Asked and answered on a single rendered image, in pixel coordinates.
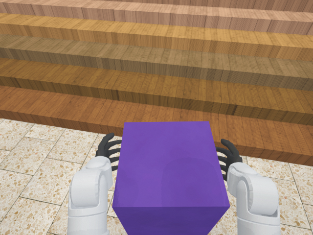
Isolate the robot left hand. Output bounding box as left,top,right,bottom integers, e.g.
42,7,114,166
95,133,122,171

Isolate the robot right hand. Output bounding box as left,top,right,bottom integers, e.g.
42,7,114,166
215,139,243,181

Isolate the robot right forearm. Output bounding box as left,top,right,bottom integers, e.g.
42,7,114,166
227,162,281,235

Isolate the carton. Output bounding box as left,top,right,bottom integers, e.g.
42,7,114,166
112,121,230,235

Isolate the robot left forearm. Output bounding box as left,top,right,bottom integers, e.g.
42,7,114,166
67,156,113,235

